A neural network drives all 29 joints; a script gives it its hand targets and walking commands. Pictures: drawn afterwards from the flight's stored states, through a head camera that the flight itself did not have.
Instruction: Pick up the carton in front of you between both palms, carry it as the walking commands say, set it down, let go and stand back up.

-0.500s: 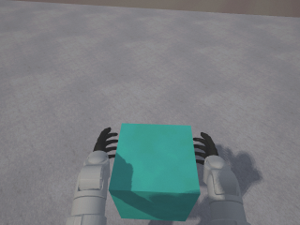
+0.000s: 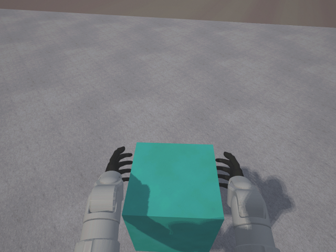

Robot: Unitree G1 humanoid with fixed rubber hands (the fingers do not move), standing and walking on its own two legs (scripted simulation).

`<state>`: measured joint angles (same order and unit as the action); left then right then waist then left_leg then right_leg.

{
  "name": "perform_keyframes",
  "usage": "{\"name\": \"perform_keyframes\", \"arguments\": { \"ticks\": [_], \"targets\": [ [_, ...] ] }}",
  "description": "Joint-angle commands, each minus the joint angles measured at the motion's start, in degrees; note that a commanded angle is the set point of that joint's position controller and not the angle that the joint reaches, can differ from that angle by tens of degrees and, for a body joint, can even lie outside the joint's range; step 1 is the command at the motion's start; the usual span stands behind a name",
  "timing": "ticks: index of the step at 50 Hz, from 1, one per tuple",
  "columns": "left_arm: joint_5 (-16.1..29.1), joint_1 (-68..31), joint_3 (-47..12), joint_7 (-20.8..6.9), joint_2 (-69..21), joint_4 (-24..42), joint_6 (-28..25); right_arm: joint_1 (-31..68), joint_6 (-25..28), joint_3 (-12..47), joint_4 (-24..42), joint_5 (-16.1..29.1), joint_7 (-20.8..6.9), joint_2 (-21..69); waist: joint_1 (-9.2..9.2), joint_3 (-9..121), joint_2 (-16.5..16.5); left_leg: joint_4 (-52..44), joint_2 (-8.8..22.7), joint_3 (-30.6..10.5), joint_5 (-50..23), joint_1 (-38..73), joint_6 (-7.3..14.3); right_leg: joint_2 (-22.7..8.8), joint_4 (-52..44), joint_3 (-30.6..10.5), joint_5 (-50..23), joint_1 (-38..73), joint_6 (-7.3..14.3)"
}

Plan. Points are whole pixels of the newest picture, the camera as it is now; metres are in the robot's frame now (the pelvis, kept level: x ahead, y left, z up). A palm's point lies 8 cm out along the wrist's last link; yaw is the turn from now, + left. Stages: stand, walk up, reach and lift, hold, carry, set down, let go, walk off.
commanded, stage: hold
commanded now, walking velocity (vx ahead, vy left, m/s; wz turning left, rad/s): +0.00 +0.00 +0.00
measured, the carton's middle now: (173, 199) +0.30 +0.00 -0.07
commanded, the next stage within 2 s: set down in 0.66 s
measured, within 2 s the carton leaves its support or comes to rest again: neither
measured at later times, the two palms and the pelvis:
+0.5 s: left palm (116, 169) +0.31 +0.14 +0.05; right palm (241, 195) +0.25 -0.15 +0.05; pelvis -0.01 +0.05 +0.01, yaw -11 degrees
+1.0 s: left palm (115, 162) +0.35 +0.16 +0.02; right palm (225, 184) +0.29 -0.13 +0.02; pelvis -0.01 +0.06 +0.00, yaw -13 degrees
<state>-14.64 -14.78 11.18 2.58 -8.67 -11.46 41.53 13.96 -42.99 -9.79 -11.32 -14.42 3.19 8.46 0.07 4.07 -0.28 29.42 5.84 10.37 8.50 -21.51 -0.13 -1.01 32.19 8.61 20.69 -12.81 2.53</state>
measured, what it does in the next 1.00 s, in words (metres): shifts its weight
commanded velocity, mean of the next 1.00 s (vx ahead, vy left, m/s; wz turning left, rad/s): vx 0.00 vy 0.00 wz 0.00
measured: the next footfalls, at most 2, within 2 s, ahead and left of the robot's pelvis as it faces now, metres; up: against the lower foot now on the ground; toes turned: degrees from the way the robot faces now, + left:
none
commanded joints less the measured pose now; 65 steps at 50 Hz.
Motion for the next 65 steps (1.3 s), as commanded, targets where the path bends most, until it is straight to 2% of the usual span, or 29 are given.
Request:
{"name": "perform_keyframes", "arguments": {
  "ticks": [1, 2, 3, 4, 5, 6, 8, 11, 14, 20, 26, 35, 39, 44, 47, 50, 53, 57, 60, 63, 65],
  "targets": [
    [15.37, -20.25, -31.85, -15.86, -55.21, 4.01, -1.97, 25.96, 4.64, 31.69, 3.82, 15.98, -16.17, 55.24, -1.37, 11.94, -6.97, -2.80, -12.64, -12.69, -17.89, 28.46, 2.78, 1.59, -12.17, -17.03, -34.61, -2.12, -1.07],
    [15.33, -22.12, -31.98, -15.80, -53.16, 5.91, -2.85, 25.25, 6.17, 30.78, 3.92, 14.31, -15.47, 53.98, 0.86, 14.16, -6.20, -2.88, -11.71, -14.51, -22.83, 28.97, 2.50, 2.09, -10.79, -16.91, -39.50, 1.60, -1.57],
    [15.28, -22.74, -32.77, -15.88, -53.67, 6.22, -3.05, 25.01, 6.79, 29.82, 3.80, 13.62, -14.96, 52.66, 0.88, 15.10, -2.96, -4.28, -11.44, -15.15, -23.50, 25.18, 1.85, 2.51, -10.10, -17.15, -43.00, 8.32, -1.97],
    [15.49, -23.39, -33.61, -15.92, -52.91, 5.88, -3.24, 25.06, 7.41, 28.75, 3.78, 13.49, -14.21, 52.47, 1.97, 15.40, -3.78, -4.66, -11.02, -15.49, -23.57, 26.82, 1.41, 3.08, -11.81, -16.73, -36.95, 8.63, -1.87],
    [15.26, -23.95, -33.59, -15.94, -53.84, 5.33, -3.34, 27.28, 7.68, 28.70, 3.65, 13.25, -14.13, 51.89, 1.15, 14.06, -1.87, -5.19, -11.57, -14.75, -20.16, 25.80, 0.68, 3.36, -12.46, -16.38, -34.07, 9.25, -2.14],
    [15.37, -24.34, -33.64, -15.95, -53.94, 4.60, -3.46, 28.75, 7.83, 28.77, 3.47, 13.43, -14.16, 52.06, 1.30, 13.09, -1.85, -5.49, -11.97, -14.23, -17.61, 24.86, 0.22, 3.61, -12.87, -15.99, -31.94, 10.13, -2.12],
    [14.52, -23.52, -32.40, -16.18, -53.88, 2.40, -3.67, 30.79, 7.70, 29.28, 3.30, 14.01, -14.60, 52.43, 0.17, 11.85, -2.24, -6.46, -12.30, -13.81, -14.12, 22.50, 0.04, 3.82, -13.67, -15.41, -28.43, 11.83, -2.46],
    [12.87, -24.27, -30.15, -16.16, -54.75, -0.96, -3.84, 35.24, 7.12, 31.24, 2.17, 15.63, -16.25, 54.16, -2.14, 10.33, -3.29, -7.15, -12.85, -13.28, -8.89, 23.37, 0.70, 3.97, -14.53, -14.61, -21.56, 7.96, -3.57],
    [11.44, -25.19, -28.03, -16.25, -55.53, -3.34, -3.61, 36.40, 6.59, 30.23, -0.13, 15.53, -17.30, 54.65, -2.77, 8.00, -2.69, -7.42, -12.59, -13.00, -5.97, 24.52, 0.89, 3.90, -15.29, -14.35, -16.33, 4.27, -3.34],
    [11.19, -28.35, -27.63, -17.11, -57.05, -5.58, -3.01, 37.10, 6.43, 27.18, -3.80, 14.31, -18.62, 54.75, -1.43, 7.87, 0.36, -8.63, -11.54, -12.98, -4.41, 28.37, 0.07, 4.86, -16.26, -13.66, -10.94, 0.52, -2.20],
    [12.15, -30.98, -28.82, -18.23, -58.21, -5.61, -2.61, 37.57, 6.78, 24.97, -4.25, 12.96, -19.07, 54.95, 0.08, 9.02, 1.47, -9.52, -10.03, -14.26, -2.03, 30.76, -0.94, 5.80, -16.09, -13.16, -6.31, -1.69, -0.70],
    [12.90, -33.01, -28.68, -18.50, -58.59, -6.15, -2.28, 39.66, 7.16, 23.58, -4.65, 12.09, -19.53, 54.69, 0.01, 9.83, 1.96, -10.23, -8.36, -16.32, 1.34, 32.10, -1.80, 6.14, -14.67, -13.29, -4.26, -3.54, 0.10],
    [11.50, -36.82, -24.37, -17.85, -58.37, -10.12, -2.73, 43.85, 8.01, 20.05, -9.59, 9.93, -20.08, 53.42, -1.04, 7.45, 2.35, -10.42, -7.83, -16.99, 6.94, 30.03, -1.71, 6.03, -13.02, -13.27, -1.20, -5.57, 0.14],
    [5.79, -42.18, -13.15, -16.71, -54.64, -19.80, -5.49, 49.75, 11.27, 11.36, -19.82, 4.55, -19.51, 51.73, -2.99, 4.69, 1.73, -8.52, -8.12, -16.62, 9.88, 26.27, -0.72, 6.29, -9.77, -13.19, 1.28, -9.67, -0.21],
    [1.15, -42.79, -5.60, -15.39, -49.95, -23.85, -8.12, 50.52, 13.89, 5.25, -24.11, 0.21, -17.68, 48.78, -3.93, 3.26, 1.09, -5.17, -8.85, -15.47, 7.10, 22.07, -0.10, 6.79, -7.15, -12.94, 1.16, -13.84, -0.46],
    [-3.31, -40.51, 0.78, -14.12, -44.09, -25.88, -12.23, 48.40, 17.73, -0.26, -26.05, -3.98, -15.55, 43.52, -4.58, 4.34, 0.34, -1.13, -9.72, -13.66, -0.27, 15.98, 0.17, 7.62, -4.50, -12.67, -1.75, -18.01, -0.88],
    [-4.68, -39.70, 1.62, -13.78, -40.61, -25.84, -18.19, 46.57, 23.32, -1.15, -26.42, -5.02, -13.78, 40.03, -4.38, 9.55, -0.07, 3.79, -10.72, -12.48, -8.79, 10.39, -0.36, 8.47, -1.31, -12.28, -6.40, -23.00, -1.77],
    [-2.51, -41.82, -4.17, -14.83, -43.11, -25.26, -26.26, 47.72, 31.30, 5.76, -26.14, -1.81, -12.44, 43.02, -4.35, 21.02, -0.61, 11.05, -11.68, -11.74, -16.85, 6.31, -0.92, 9.52, 4.15, -11.77, -13.01, -28.14, -2.89],
    [0.25, -44.87, -10.05, -15.81, -46.58, -24.20, -30.43, 51.95, 35.36, 14.36, -23.98, 2.02, -11.76, 47.00, -6.05, 34.84, -1.38, 17.45, -12.17, -11.08, -22.41, 2.75, -0.83, 10.17, 9.53, -11.63, -19.44, -30.79, -4.08],
    [3.41, -47.92, -16.44, -16.82, -47.67, -19.52, -32.40, 56.37, 37.33, 22.26, -19.15, 6.06, -10.88, 49.95, -7.54, 51.80, -2.27, 23.56, -12.39, -10.48, -29.49, 0.84, -0.60, 10.43, 15.42, -11.58, -27.93, -32.14, -5.32],
    [5.49, -49.38, -19.69, -17.22, -47.24, -16.77, -32.36, 58.81, 37.24, 25.83, -16.31, 8.30, -10.18, 50.51, -8.25, 60.37, -2.88, 26.55, -12.54, -10.06, -31.40, -1.09, -0.73, 10.51, 18.64, -11.43, -30.78, -33.28, -5.95]
  ]
}}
